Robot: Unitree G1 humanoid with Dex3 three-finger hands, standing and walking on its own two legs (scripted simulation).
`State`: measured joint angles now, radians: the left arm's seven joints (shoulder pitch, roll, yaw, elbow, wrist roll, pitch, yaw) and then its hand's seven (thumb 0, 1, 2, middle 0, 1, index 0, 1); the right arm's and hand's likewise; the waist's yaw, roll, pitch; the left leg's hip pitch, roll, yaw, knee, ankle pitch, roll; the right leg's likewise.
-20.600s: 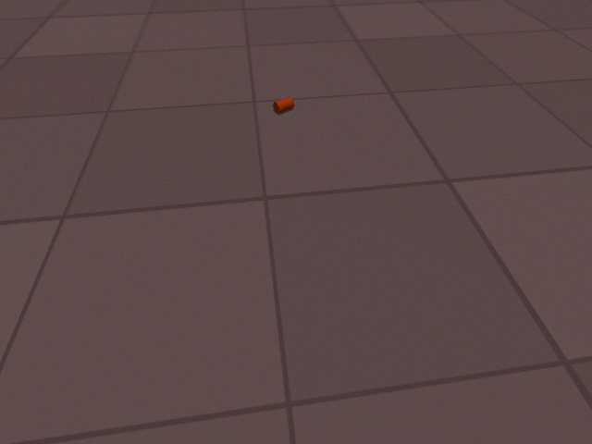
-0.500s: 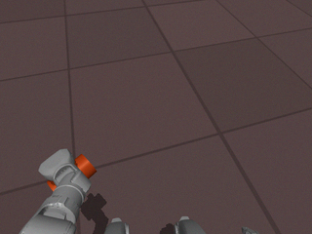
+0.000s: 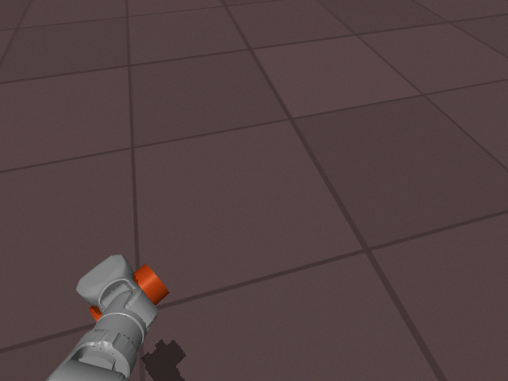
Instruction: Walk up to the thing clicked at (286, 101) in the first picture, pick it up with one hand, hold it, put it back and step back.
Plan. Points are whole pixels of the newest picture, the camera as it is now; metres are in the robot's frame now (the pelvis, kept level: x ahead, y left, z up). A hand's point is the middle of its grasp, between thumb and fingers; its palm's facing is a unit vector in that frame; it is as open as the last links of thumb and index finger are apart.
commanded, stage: hold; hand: left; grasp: from above
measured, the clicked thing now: (131, 300) +0.32 +0.23 -0.12
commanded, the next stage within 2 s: crouch in 1.86 s
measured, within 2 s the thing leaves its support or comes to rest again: neither
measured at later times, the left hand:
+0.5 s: hand (116, 289) +0.32 +0.23 -0.04, palm faces -0.30 -0.34 -0.89, open 10.1 cm
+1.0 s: hand (116, 294) +0.30 +0.22 -0.03, palm faces -0.28 -0.34 -0.90, open 10.1 cm
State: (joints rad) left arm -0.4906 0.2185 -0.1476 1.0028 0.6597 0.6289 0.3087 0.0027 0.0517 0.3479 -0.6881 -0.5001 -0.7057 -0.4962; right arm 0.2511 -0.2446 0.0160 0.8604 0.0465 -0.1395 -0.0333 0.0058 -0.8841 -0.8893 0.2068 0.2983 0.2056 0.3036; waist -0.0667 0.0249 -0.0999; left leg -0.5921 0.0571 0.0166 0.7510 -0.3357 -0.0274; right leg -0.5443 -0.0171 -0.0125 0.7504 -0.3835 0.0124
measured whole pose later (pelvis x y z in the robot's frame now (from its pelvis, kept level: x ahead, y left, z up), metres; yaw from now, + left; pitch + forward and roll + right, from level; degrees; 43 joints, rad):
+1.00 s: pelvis +0.00 +0.00 +0.02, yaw +0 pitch +3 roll +1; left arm -0.44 0.18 -0.22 0.83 0.68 0.77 0.22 0.00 0.02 0.42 -0.70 -0.47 -0.70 -0.50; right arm 0.18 -0.26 0.04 0.81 0.05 -0.12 0.04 0.01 -0.90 -0.90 0.20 0.30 0.20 0.30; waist 0.00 0.04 -0.05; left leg -0.35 0.04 0.03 0.55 -0.25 -0.03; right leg -0.32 -0.03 -0.01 0.58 -0.32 0.01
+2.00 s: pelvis +0.00 +0.00 +0.02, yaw +0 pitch +2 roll +0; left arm -0.42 0.17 -0.25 0.76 0.68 0.84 0.20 0.00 0.03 0.35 -0.75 -0.42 -0.75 -0.45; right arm 0.15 -0.25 0.05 0.81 0.05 -0.14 0.03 0.01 -0.90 -0.90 0.20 0.30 0.20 0.30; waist 0.01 0.04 -0.04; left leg -0.35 0.04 0.02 0.56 -0.25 -0.03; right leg -0.31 -0.03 -0.01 0.59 -0.32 0.01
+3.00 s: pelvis -0.07 +0.00 -0.24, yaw -4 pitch +36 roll -4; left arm -0.97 0.41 0.18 1.49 0.70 0.44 0.60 0.00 0.05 0.31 -0.78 -0.37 -0.79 -0.36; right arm 0.13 -0.21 0.02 0.90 -0.11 -0.18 0.14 0.00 -0.88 -0.89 0.21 0.30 0.21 0.30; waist -0.21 0.06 -0.19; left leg -1.86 0.09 -0.08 1.83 -0.60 -0.03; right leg -1.79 0.02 -0.03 1.81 -0.65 0.01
